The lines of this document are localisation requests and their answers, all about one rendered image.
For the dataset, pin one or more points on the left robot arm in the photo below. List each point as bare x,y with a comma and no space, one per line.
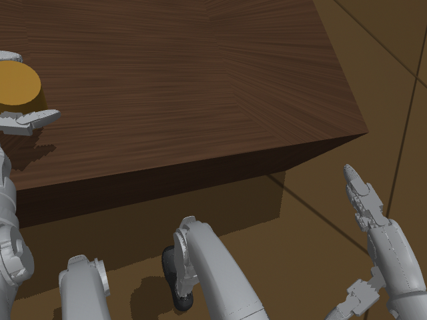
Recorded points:
16,260

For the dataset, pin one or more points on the left robot hand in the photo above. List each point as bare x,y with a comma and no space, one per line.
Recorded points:
18,123

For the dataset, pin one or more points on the can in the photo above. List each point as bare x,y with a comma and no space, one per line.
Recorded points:
20,89

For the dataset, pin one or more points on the right robot arm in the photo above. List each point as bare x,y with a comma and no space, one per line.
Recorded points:
408,306

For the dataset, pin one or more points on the right robot foot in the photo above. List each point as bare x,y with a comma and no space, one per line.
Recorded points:
180,303

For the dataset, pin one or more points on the right robot hand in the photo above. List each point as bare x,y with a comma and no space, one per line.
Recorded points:
395,265

